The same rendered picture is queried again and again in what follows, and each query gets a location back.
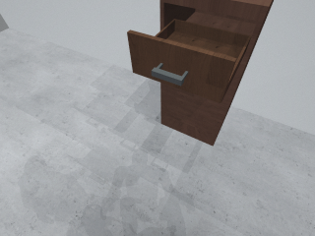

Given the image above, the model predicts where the drawer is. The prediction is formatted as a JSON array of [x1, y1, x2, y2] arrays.
[[127, 19, 252, 103]]

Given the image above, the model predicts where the cabinet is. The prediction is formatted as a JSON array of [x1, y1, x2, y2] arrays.
[[159, 0, 274, 146]]

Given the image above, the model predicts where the handle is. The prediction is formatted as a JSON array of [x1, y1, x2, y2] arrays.
[[151, 63, 189, 86]]

